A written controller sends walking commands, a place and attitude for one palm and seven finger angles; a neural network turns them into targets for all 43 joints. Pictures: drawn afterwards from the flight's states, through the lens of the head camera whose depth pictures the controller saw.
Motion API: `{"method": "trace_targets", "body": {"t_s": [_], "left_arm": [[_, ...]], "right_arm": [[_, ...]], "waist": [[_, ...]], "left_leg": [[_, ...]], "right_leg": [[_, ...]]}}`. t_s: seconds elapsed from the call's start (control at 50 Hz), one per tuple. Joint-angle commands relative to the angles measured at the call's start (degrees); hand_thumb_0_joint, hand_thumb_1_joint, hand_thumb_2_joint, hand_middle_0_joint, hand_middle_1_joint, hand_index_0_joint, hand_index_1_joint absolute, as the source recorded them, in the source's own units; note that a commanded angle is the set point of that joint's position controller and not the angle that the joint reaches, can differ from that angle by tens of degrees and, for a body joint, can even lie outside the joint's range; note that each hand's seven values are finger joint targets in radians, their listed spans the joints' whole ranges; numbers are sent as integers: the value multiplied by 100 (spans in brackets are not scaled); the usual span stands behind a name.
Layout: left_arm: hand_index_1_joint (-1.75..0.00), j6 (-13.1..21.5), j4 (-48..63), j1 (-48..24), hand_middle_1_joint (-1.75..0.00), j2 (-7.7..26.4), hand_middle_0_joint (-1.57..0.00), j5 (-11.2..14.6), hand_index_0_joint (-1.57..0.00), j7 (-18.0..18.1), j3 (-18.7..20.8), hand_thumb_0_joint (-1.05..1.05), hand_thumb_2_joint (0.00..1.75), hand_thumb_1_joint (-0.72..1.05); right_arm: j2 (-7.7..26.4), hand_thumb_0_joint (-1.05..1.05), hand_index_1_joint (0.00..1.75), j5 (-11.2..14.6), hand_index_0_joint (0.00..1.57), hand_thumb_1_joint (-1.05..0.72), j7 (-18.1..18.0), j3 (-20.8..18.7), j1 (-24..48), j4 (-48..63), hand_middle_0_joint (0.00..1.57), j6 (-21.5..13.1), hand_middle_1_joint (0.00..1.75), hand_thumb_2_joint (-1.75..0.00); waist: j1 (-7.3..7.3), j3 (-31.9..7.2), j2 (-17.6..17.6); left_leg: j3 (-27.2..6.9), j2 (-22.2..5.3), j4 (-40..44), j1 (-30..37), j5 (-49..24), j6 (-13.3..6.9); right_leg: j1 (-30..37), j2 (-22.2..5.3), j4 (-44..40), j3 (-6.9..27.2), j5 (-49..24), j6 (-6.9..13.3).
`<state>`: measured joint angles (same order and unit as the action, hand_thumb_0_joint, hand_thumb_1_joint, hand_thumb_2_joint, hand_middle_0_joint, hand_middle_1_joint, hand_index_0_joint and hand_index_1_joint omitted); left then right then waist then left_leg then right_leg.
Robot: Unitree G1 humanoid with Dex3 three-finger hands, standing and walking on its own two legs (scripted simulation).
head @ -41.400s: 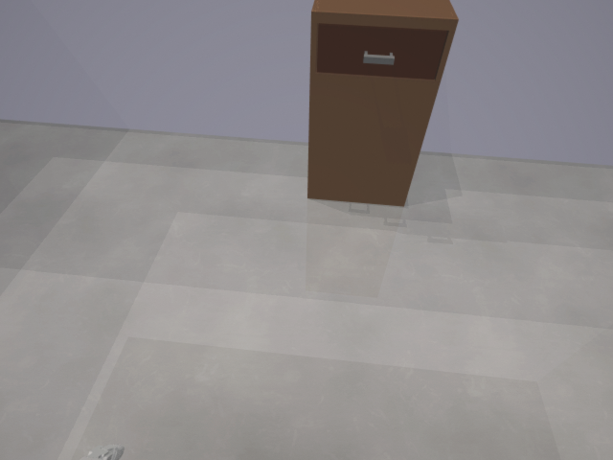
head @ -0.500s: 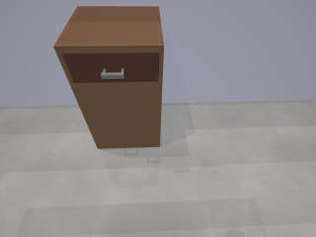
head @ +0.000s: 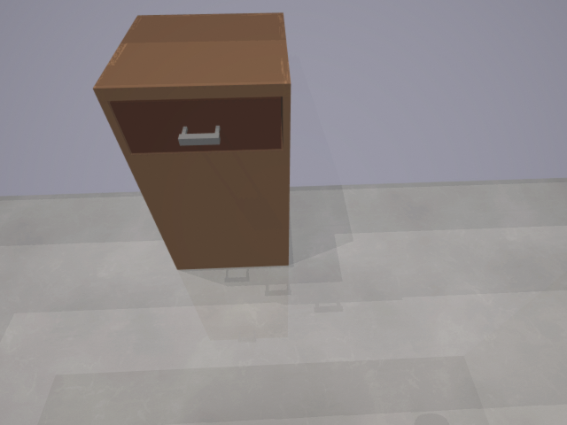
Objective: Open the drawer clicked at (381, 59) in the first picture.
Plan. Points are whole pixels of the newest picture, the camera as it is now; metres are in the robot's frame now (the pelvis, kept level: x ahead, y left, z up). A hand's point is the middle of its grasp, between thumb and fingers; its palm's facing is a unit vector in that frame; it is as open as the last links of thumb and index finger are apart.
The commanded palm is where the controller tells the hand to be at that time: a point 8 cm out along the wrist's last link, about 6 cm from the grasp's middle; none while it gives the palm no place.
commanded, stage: take the last steps up to it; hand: left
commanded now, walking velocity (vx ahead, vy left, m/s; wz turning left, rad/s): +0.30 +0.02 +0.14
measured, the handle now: (200, 134) +0.78 +0.26 -0.07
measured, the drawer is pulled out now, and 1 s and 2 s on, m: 0.00 0.00 0.00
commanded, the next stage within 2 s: come to a stop and stand still in 0.76 s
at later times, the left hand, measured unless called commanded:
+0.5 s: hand out of the picture +0.11 +0.19 -0.19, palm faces +0.06 -0.98 -0.17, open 7.4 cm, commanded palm none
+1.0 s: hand (211, 339) +0.30 +0.16 -0.20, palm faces +0.14 -0.97 -0.19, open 7.3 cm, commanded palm none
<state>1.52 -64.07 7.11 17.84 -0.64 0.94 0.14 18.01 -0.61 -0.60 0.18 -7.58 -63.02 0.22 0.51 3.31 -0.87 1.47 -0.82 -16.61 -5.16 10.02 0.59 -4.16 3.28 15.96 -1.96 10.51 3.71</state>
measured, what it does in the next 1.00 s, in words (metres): walks ahead: right foot, then left foot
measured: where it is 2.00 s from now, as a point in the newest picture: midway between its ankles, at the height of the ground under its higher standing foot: (302, 410)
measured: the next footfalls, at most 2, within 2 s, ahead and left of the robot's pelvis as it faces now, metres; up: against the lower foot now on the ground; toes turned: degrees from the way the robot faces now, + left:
right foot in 0.64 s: +0.32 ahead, -0.13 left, +0.00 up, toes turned +2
left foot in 0.88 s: +0.28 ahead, +0.12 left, +0.00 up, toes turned +12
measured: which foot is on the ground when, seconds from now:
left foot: down 0.00-0.64, up 0.66-0.86, down 0.88-1.00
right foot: down 0.00-0.30, up 0.32-0.62, down 0.64-1.00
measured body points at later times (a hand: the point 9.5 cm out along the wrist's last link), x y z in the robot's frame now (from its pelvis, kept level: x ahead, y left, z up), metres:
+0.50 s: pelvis +0.10 +0.02 -0.01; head +0.14 +0.02 +0.44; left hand +0.10 +0.25 -0.17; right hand +0.01 -0.18 -0.16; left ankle +0.02 +0.13 -0.75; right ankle +0.14 -0.11 -0.70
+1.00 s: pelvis +0.28 -0.03 -0.02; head +0.32 -0.01 +0.43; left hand +0.29 +0.21 -0.18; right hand +0.35 -0.25 -0.17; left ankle +0.24 +0.12 -0.75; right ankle +0.29 -0.13 -0.75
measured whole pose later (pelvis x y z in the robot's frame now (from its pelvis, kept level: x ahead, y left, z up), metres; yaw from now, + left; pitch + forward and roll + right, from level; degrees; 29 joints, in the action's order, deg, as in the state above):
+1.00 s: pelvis +0.28 -0.03 -0.02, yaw +7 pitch +1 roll +1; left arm 0.4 -60.1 11.2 10.8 -1.0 0.6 2.9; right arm 8.3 -1.5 -2.5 -1.3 -12.3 -57.4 -2.4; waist 0.2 4.4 2.4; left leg 3.9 -3.6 -33.5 -14.2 19.2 2.2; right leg -17.4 -2.6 36.2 -3.9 15.4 0.5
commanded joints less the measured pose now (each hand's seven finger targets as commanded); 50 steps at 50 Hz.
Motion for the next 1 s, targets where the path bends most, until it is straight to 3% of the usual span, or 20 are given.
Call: {"method": "trace_targets", "body": {"t_s": [0.0,0.1,0.18,0.24,0.26,0.28,0.3,0.34,0.44,0.56,0.58,0.62,0.66,0.7,0.8,0.82,0.84,0.86,0.92,0.98], "left_arm": [[-30,2,160,239,-30,568,-20,18,-20,63,106,0,90,90],[-30,-85,150,708,-30,728,-20,-26,-20,-17,254,0,90,90],[-30,13,212,1015,-30,645,-20,-45,-20,-19,382,0,90,90],[-30,69,265,871,-30,494,-20,4,-20,-42,432,0,90,90],[-30,68,324,797,-30,234,-20,40,-20,-71,390,0,90,90],[-30,71,445,608,-30,-64,-20,24,-20,-90,318,0,90,90],[-30,111,676,100,-30,-119,-20,-24,-20,-60,274,0,90,90],[-30,79,701,-2,-30,-222,-20,-25,-20,-80,328,0,90,90],[-30,-24,720,136,-30,-549,-20,-47,-20,-227,299,0,90,90],[-30,-3,683,450,-30,-509,-20,-54,-20,-253,405,0,90,90],[-30,58,491,1136,-30,-289,-20,-53,-20,-233,475,0,90,90],[-30,159,109,2626,-30,670,-20,-36,-20,-104,720,0,90,90],[-30,78,334,1746,-30,397,-20,-33,-20,22,620,0,90,90],[-30,97,626,853,-30,-74,-20,-110,-20,92,502,0,90,90],[-30,99,672,472,-30,-113,-20,-59,-20,-19,524,0,90,90],[-30,45,716,459,-30,-320,-20,-21,-20,-55,460,0,90,90],[-30,21,854,442,-30,-630,-20,1,-20,-91,383,0,90,90],[-30,47,1054,164,-30,-534,-20,23,-20,-98,373,0,90,90],[-30,20,796,384,-30,-511,-20,-14,-20,-44,313,0,90,90],[-30,63,558,1258,-30,212,-20,-37,-20,61,461,0,90,90]], "right_arm": [[321,0,30,-58,20,-90,-11,-71,-344,115,20,2,30,-90],[120,0,30,-117,20,-90,36,-86,-554,154,20,26,30,-90],[12,0,30,-83,20,-90,15,-181,-543,336,20,-71,30,-90],[-190,0,30,-68,20,-90,-14,-208,-1312,155,20,-175,30,-90],[-73,0,30,-113,20,-90,-48,-252,-1878,-65,20,-226,30,-90],[295,0,30,-176,20,-90,-70,-372,-2519,-288,20,-263,30,-90],[238,0,30,-168,20,-90,-123,-375,-3087,-419,20,-259,30,-90],[3,0,30,-136,20,-90,-181,-332,-2777,-302,20,-276,30,-90],[-233,0,30,-104,20,-90,-219,-293,-2301,-261,20,-386,30,-90],[-280,0,30,-116,20,-90,-199,-314,-2292,-294,20,-298,30,-90],[-298,0,30,-66,20,-90,-174,-322,-2175,-268,20,-294,30,-90],[-818,0,30,74,20,-90,-112,-271,-2086,119,20,-343,30,-90],[-752,0,30,0,20,-90,-64,-368,-1379,302,20,-268,30,-90],[-910,0,30,-60,20,-90,-2,-337,-1467,262,20,-177,30,-90],[-1112,0,30,-96,20,-90,33,-250,-2283,10,20,-168,30,-90],[-835,0,30,-114,20,-90,13,-287,-2413,-41,20,-211,30,-90],[-262,0,30,-179,20,-90,-31,-397,-2592,5,20,-270,30,-90],[68,0,30,-192,20,-90,-128,-449,-2380,205,20,-210,30,-90],[-172,0,30,-156,20,-90,-216,-273,-1197,474,20,-245,30,-90],[-137,0,30,59,20,-90,-222,-397,-955,752,20,-144,30,-90]], "waist": [[19,-435,140],[-136,341,637],[-185,472,578],[189,192,177],[379,108,-487],[563,134,-1521],[739,395,-1450],[458,737,-421],[141,477,-622],[-65,426,-586],[-402,50,-303],[-825,-990,1867],[-561,-182,1229],[-34,44,864],[421,-243,242],[426,-86,-426],[510,38,-1810],[496,172,-1559],[23,-52,-1259],[-85,-898,163]], "left_leg": [[-415,-499,-50,67,-141,-85],[-103,-119,-923,-1183,1140,-93],[36,-303,-1987,-1922,1636,-58],[178,-355,-807,-674,810,-112],[-331,-582,-390,267,181,-347],[-1864,-1618,-102,1055,-233,-973],[-2645,-2219,275,1188,-1111,-1410],[-2244,-2232,270,647,-1197,-1438],[-698,-1429,339,-67,-1109,-911],[-343,-1163,-390,-745,-812,-711],[-92,-922,-1319,-1061,-1030,-542],[418,59,-4895,-2814,2472,-185],[-254,-521,-5789,-3173,2269,-204],[-413,-880,-4877,-2366,1944,-196],[663,-260,-1576,-104,473,24],[107,-470,-872,144,748,-13],[-1706,-1671,85,250,974,-528],[-2503,-2382,425,-98,363,-1204],[-703,-1541,-751,-218,-4321,-814],[223,-583,-1792,-480,-3130,22]], "right_leg": [[-81,-1032,-223,837,-104,-186],[-168,-1394,-620,1503,2376,183],[229,-1972,-447,1765,1226,813],[-271,-1661,550,932,-96,560],[-1047,-1002,1593,263,-371,189],[-2393,-349,3160,-359,524,-137],[-3273,-311,4281,-171,2112,-143],[-3581,-862,4841,276,1692,-165],[-2613,-949,3320,-214,716,-333],[-989,-444,2021,-759,267,-207],[46,-453,1639,-578,95,-112],[1792,-2962,134,2849,25,868],[170,-2777,-195,2741,1374,1050],[-1218,-2455,-214,1493,967,781],[-2130,-1509,441,209,1233,389],[-2445,-1129,1204,15,1581,180],[-3123,-526,2509,-502,1738,-206],[-3153,-545,3203,-270,2116,-318],[-1839,-723,2238,-32,1461,-380],[-53,-1186,1511,450,-4446,-180]]}}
